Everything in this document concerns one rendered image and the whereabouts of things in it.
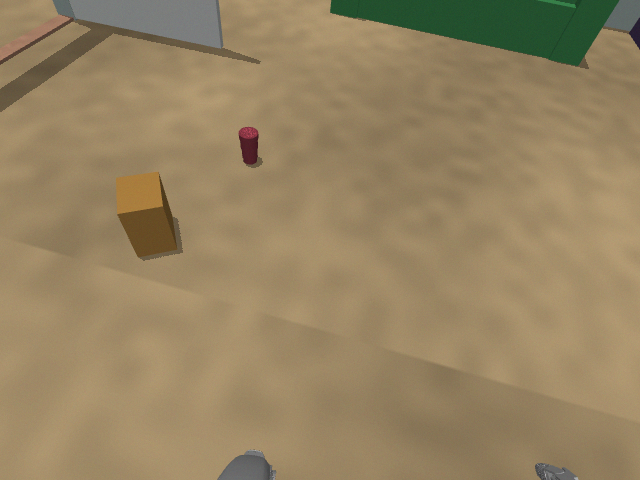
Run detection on right robot hand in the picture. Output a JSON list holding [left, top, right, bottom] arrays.
[[535, 463, 578, 480]]

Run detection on sofa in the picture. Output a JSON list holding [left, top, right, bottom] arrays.
[[330, 0, 619, 66]]

